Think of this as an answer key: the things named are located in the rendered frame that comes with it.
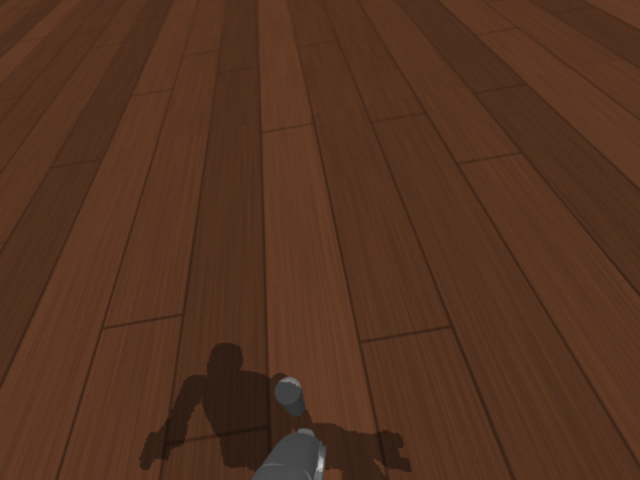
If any cup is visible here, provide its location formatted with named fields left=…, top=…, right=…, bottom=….
left=274, top=377, right=305, bottom=417

